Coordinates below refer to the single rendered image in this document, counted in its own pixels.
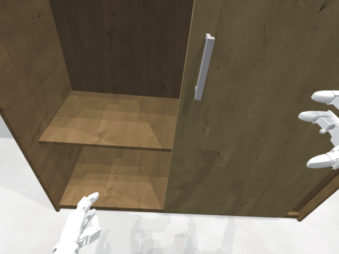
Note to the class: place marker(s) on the right robot hand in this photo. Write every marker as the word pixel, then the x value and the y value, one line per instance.
pixel 328 121

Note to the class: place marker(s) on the handle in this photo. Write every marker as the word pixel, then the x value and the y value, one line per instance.
pixel 204 66

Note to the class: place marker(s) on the left robot forearm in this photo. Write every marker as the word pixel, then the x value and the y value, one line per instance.
pixel 66 247

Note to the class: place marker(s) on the wardrobe door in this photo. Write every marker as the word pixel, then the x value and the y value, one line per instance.
pixel 316 190
pixel 241 149

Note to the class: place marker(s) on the left robot hand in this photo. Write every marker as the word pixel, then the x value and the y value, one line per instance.
pixel 74 229

